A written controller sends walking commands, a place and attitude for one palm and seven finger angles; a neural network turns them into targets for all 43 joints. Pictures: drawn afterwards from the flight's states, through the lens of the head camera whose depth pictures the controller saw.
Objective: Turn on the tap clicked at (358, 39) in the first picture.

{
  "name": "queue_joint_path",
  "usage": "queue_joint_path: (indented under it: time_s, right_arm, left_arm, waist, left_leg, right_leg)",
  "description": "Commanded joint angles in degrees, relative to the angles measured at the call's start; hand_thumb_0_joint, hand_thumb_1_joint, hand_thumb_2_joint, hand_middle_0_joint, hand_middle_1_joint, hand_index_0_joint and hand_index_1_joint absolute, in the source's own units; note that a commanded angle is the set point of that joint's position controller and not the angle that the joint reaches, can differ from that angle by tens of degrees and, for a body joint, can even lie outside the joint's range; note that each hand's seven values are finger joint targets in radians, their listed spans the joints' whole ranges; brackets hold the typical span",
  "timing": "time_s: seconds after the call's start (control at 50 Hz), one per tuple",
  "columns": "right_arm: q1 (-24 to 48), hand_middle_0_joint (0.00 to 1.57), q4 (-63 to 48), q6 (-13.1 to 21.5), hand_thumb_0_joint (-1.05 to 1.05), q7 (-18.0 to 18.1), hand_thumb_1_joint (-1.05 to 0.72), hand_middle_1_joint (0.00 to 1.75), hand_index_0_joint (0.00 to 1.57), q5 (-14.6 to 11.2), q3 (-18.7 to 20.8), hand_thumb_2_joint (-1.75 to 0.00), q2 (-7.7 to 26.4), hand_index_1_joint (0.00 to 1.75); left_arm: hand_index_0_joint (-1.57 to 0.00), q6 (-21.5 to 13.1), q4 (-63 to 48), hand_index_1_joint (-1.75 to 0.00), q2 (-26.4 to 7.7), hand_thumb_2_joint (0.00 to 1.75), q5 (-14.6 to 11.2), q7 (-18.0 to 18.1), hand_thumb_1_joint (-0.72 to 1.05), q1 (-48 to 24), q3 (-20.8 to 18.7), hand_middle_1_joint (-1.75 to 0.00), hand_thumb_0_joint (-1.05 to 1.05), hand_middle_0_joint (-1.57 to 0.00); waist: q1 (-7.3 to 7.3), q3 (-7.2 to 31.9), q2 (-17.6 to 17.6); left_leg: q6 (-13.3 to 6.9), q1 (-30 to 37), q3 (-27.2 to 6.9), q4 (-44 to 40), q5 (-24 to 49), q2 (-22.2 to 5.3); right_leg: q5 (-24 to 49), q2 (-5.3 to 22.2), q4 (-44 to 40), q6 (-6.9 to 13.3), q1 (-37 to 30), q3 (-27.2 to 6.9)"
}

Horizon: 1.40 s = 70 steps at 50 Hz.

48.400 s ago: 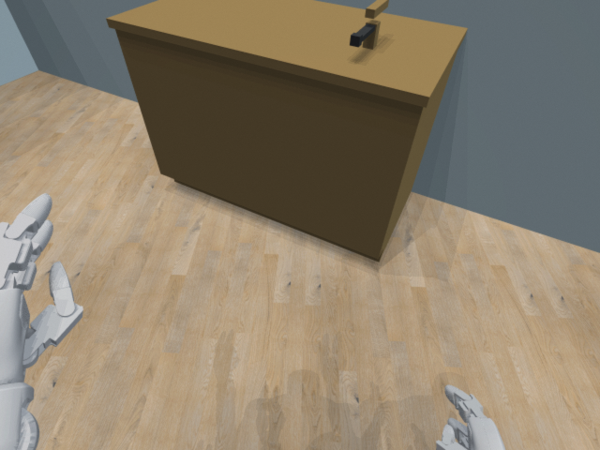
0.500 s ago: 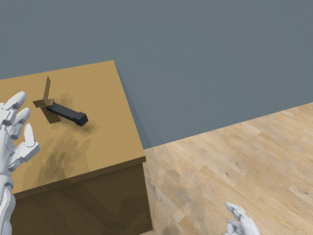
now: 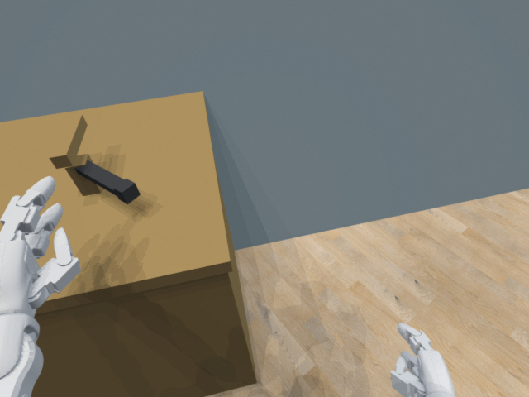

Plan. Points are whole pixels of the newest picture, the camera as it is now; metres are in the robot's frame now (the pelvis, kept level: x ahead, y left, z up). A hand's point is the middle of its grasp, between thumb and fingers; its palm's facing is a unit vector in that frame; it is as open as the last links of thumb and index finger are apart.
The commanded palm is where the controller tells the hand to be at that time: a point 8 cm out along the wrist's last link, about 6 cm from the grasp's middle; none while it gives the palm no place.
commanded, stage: turn the palm inward beside the body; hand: left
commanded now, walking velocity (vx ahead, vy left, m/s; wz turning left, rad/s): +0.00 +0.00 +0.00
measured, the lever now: (127, 191) +0.40 +0.29 +0.11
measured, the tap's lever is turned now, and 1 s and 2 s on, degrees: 44 44 44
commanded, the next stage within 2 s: reach beside the lever's end, fingers flat in 1.50 s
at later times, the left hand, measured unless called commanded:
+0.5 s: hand (54, 282) +0.19 +0.27 +0.17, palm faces +0.46 -0.87 -0.19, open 7.4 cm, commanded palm +0.13 +0.30 +0.18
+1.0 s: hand (39, 316) +0.15 +0.26 +0.16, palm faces +0.49 -0.86 -0.11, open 7.4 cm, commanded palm +0.10 +0.30 +0.17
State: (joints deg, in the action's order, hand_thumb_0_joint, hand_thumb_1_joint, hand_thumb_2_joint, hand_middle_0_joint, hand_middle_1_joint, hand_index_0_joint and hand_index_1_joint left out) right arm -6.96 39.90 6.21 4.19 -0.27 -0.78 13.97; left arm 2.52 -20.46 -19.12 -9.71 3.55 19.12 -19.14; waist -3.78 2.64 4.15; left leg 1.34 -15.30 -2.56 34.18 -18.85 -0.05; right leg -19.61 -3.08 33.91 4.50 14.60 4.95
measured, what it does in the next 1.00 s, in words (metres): stands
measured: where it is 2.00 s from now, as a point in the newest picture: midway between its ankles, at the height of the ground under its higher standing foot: outside the picture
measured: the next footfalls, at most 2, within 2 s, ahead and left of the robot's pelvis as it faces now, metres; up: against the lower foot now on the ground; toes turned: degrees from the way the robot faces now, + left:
none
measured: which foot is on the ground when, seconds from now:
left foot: down 0.00-1.00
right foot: down 0.00-1.00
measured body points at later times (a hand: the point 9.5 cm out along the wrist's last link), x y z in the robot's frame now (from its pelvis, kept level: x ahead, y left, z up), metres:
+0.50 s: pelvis -0.01 +0.02 +0.00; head -0.03 +0.00 +0.45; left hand +0.16 +0.31 +0.18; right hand +0.20 -0.19 -0.07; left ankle -0.01 +0.14 -0.73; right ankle -0.01 -0.06 -0.73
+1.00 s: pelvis -0.03 +0.03 +0.01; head -0.07 +0.00 +0.45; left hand +0.12 +0.30 +0.17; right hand +0.19 -0.17 -0.06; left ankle -0.01 +0.14 -0.73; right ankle -0.01 -0.06 -0.73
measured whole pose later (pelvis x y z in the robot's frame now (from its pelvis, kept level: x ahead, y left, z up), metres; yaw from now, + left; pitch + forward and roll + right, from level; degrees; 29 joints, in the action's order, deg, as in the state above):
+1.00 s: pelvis -0.03 +0.03 +0.01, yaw +0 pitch -6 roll -1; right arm -6.9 40.2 9.8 6.1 -0.5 -3.8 12.3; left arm 13.2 -31.0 -11.8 -11.6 10.4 25.0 -13.2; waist -5.4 0.8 3.8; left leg -0.5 -10.2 -2.3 30.7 -15.0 1.1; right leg -14.8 -2.0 28.6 3.0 8.5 4.7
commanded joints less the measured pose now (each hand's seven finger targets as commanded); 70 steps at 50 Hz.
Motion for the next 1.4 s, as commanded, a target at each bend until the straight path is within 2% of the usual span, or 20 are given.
queue_joint_path:
  time_s: [0.0,0.06,0.14,0.26,0.3,0.36,0.38,0.5,0.56,0.66,0.72,0.74,0.78,0.86,0.98,1.0,1.08,1.14,1.22,1.38]
  right_arm:
    - [6.25,0.20,-10.55,3.05,0.00,-0.39,-0.90,0.30,0.20,0.15,2.17,-0.90,5.77,0.30]
    - [4.51,0.20,-11.04,3.15,0.00,-0.56,-0.90,0.30,0.20,-0.15,2.25,-0.90,5.88,0.30]
    - [3.70,0.20,-11.13,4.27,0.00,-0.10,-0.90,0.30,0.20,-0.10,2.08,-0.90,6.01,0.30]
    - [3.63,0.20,-10.89,5.68,0.00,1.02,-0.90,0.30,0.20,0.35,1.93,-0.90,6.15,0.30]
    - [4.53,0.20,-10.92,5.96,0.00,1.30,-0.90,0.30,0.20,0.25,1.68,-0.90,5.88,0.30]
    - [5.24,0.20,-10.88,6.27,0.00,1.51,-0.90,0.30,0.20,0.31,1.36,-0.90,5.54,0.30]
    - [5.85,0.20,-10.81,6.23,0.00,1.57,-0.90,0.30,0.20,0.28,1.20,-0.90,5.45,0.30]
    - [7.39,0.20,-10.73,6.73,0.00,1.72,-0.90,0.30,0.20,0.00,0.26,-0.90,4.95,0.30]
    - [8.17,0.20,-10.65,6.71,0.00,1.88,-0.90,0.30,0.20,0.12,0.00,-0.90,4.83,0.30]
    - [9.44,0.20,-10.38,6.87,0.00,2.08,-0.90,0.30,0.20,0.16,-0.44,-0.90,4.49,0.30]
    - [10.10,0.20,-10.29,7.30,0.00,2.09,-0.90,0.30,0.20,0.25,-0.69,-0.90,4.13,0.30]
    - [10.01,0.20,-10.26,7.41,0.00,2.06,-0.90,0.30,0.20,0.35,-0.75,-0.90,4.19,0.30]
    - [10.24,0.20,-10.04,7.23,0.00,2.06,-0.90,0.30,0.20,0.23,-0.79,-0.90,4.08,0.30]
    - [11.39,0.20,-10.02,7.45,0.00,2.16,-0.90,0.30,0.20,0.09,-0.84,-0.90,3.84,0.30]
    - [12.28,0.20,-9.42,7.36,0.00,2.14,-0.90,0.30,0.20,-0.14,-0.91,-0.90,3.59,0.30]
    - [12.47,0.20,-9.55,7.58,0.00,2.22,-0.90,0.30,0.20,-0.18,-0.96,-0.90,3.43,0.30]
    - [12.63,0.20,-9.16,7.79,0.00,2.16,-0.90,0.30,0.20,-0.16,-0.96,-0.90,3.59,0.30]
    - [11.97,0.20,-9.39,7.98,0.00,2.24,-0.90,0.30,0.20,0.00,-0.91,-0.90,3.77,0.30]
    - [11.42,0.20,-9.40,7.81,0.00,2.22,-0.90,0.30,0.20,-0.01,-0.90,-0.90,3.75,0.30]
    - [10.11,0.20,-9.51,7.42,0.00,1.81,-0.90,0.30,0.20,0.15,-0.58,-0.90,3.81,0.30]
  left_arm:
    - [-0.20,-3.44,-15.12,-0.30,-11.37,0.90,-1.24,1.84,0.90,1.51,-10.71,-0.30,0.00,-0.20]
    - [-0.20,-3.70,-16.84,-0.30,-10.28,0.90,-1.40,1.48,0.90,3.71,-10.07,-0.30,0.00,-0.20]
    - [-0.20,-4.16,-19.42,-0.30,-7.49,0.90,-1.23,1.51,0.90,1.14,-6.44,-0.30,0.00,-0.20]
    - [-0.20,-4.41,-19.59,-0.30,-6.67,0.90,-0.54,2.62,0.90,0.56,-4.82,-0.30,0.00,-0.20]
    - [-0.20,-3.90,-20.02,-0.30,-6.56,0.90,-0.57,3.13,0.90,-0.69,-4.60,-0.30,0.00,-0.20]
    - [-0.20,-2.93,-19.82,-0.30,-5.51,0.90,-0.81,3.82,0.90,0.17,-4.16,-0.30,0.00,-0.20]
    - [-0.20,-2.22,-19.78,-0.30,-5.57,0.90,-0.89,4.04,0.90,0.79,-4.26,-0.30,0.00,-0.20]
    - [-0.20,1.30,-20.48,-0.30,-3.44,0.90,-0.90,4.87,0.90,-0.78,-1.53,-0.30,0.00,-0.20]
    - [-0.20,2.89,-20.41,-0.30,-2.92,0.90,-0.82,5.25,0.90,-0.88,-1.05,-0.30,0.00,-0.20]
    - [-0.20,3.96,-21.58,-0.30,-1.86,0.90,-0.76,6.10,0.90,-2.67,0.21,-0.30,0.00,-0.20]
    - [-0.20,3.89,-23.12,-0.30,-1.39,0.90,-0.37,6.69,0.90,-3.30,1.25,-0.30,0.00,-0.20]
    - [-0.20,3.93,-23.19,-0.30,-1.34,0.90,-0.37,6.85,0.90,-2.94,1.25,-0.30,0.00,-0.20]
    - [-0.20,4.52,-23.49,-0.30,-1.18,0.90,-0.27,6.87,0.90,-2.82,1.70,-0.30,0.00,-0.20]
    - [-0.20,5.95,-22.89,-0.30,-0.44,0.90,-1.27,6.91,0.90,-1.22,1.74,-0.30,0.00,-0.20]
    - [-0.20,7.65,-23.77,-0.30,-0.74,0.90,-1.53,7.93,0.90,-3.94,1.15,-0.30,0.00,-0.20]
    - [-0.20,7.82,-23.24,-0.30,0.02,0.90,-1.77,8.05,0.90,-3.75,1.56,-0.30,0.00,-0.20]
    - [-0.20,8.53,-23.87,-0.30,0.15,0.90,-1.82,7.96,0.90,-4.30,1.98,-0.30,0.00,-0.20]
    - [-0.20,8.83,-23.67,-0.30,0.19,0.90,-1.68,7.30,0.90,-2.63,2.23,-0.30,0.00,-0.20]
    - [-0.20,9.28,-23.46,-0.30,0.14,0.90,-2.04,6.67,0.90,-1.73,1.37,-0.30,0.00,-0.20]
    - [-0.20,8.71,-24.80,-0.30,0.13,0.90,-1.89,7.06,0.90,-2.02,0.71,-0.30,0.00,-0.20]
  waist:
    - [-2.29,10.53,-7.31]
    - [-1.71,9.80,-5.36]
    - [-0.55,6.16,-1.24]
    - [-0.60,6.46,-3.90]
    - [-0.95,6.52,-2.29]
    - [-1.46,6.81,-2.83]
    - [-1.90,6.60,-1.31]
    - [-1.54,2.99,-0.68]
    - [-1.56,2.39,-2.83]
    - [-1.29,0.69,-2.17]
    - [-1.48,0.34,0.77]
    - [-1.40,0.63,-0.76]
    - [-1.60,0.46,0.07]
    - [-1.71,-0.61,-1.97]
    - [-1.95,-1.89,-0.56]
    - [-1.72,-2.20,-1.73]
    - [-1.94,-1.66,0.16]
    - [-1.89,-0.07,-2.20]
    - [-2.06,1.04,-2.75]
    - [-2.20,3.69,-1.52]
  left_leg:
    - [-2.38,-0.75,1.11,-1.00,17.34,1.25]
    - [-2.63,0.82,2.17,-0.65,21.12,1.42]
    - [-2.71,2.15,1.85,-1.02,22.01,1.20]
    - [-2.70,1.79,1.24,-1.87,18.82,1.14]
    - [-2.58,1.85,1.27,-2.58,17.59,1.16]
    - [-2.39,1.89,1.05,-3.38,16.97,1.02]
    - [-2.36,2.03,1.14,-3.74,16.55,1.10]
    - [-1.91,1.77,0.64,-6.22,12.91,0.56]
    - [-1.97,1.87,0.36,-7.13,11.34,0.51]
    - [-1.96,2.29,0.18,-8.27,8.22,0.55]
    - [-1.83,2.54,0.11,-9.17,5.82,0.76]
    - [-1.89,2.62,-0.05,-9.21,6.03,0.79]
    - [-1.83,2.69,0.05,-9.51,4.77,0.84]
    - [-2.09,2.38,0.18,-9.67,3.25,0.98]
    - [-1.95,2.39,0.20,-10.17,0.82,1.20]
    - [-2.07,2.30,0.12,-10.34,0.77,1.20]
    - [-2.07,3.24,0.20,-10.26,1.69,1.26]
    - [-2.35,4.24,0.31,-9.92,6.38,1.11]
    - [-2.27,4.98,0.60,-9.75,10.35,0.97]
    - [-2.08,5.95,1.22,-8.16,16.25,1.10]
  right_leg:
    - [39.23,7.70,-2.85,-8.03,-11.12,-8.78]
    - [42.53,6.10,-1.69,-7.42,-9.49,-6.51]
    - [34.44,4.69,-2.53,-5.96,-4.68,-4.79]
    - [24.96,3.86,-3.45,-4.96,-3.12,-3.93]
    - [21.22,3.71,-4.18,-4.47,-3.12,-3.88]
    - [18.69,3.23,-4.55,-4.07,-3.67,-3.26]
    - [17.34,3.04,-4.97,-3.86,-3.92,-3.19]
    - [11.27,2.77,-7.05,-3.54,-3.25,-2.44]
    - [9.07,2.57,-8.05,-3.54,-3.45,-2.38]
    - [5.02,2.60,-9.80,-3.53,-2.99,-2.57]
    - [2.68,2.72,-10.53,-3.29,-3.32,-2.77]
    - [2.98,2.66,-10.60,-3.31,-3.57,-2.69]
    - [1.60,2.77,-11.28,-3.33,-4.05,-2.81]
    - [-0.09,3.06,-12.68,-3.57,-4.21,-3.39]
    - [-2.99,3.27,-14.25,-3.55,-4.43,-3.65]
    - [-3.09,3.30,-14.30,-3.64,-4.39,-3.70]
    - [-2.16,3.27,-14.54,-3.45,-4.97,-3.69]
    - [2.75,2.96,-13.51,-3.52,-5.81,-3.39]
    - [7.85,2.74,-12.62,-3.55,-6.93,-3.04]
    - [16.29,2.73,-10.37,-3.54,-8.35,-2.87]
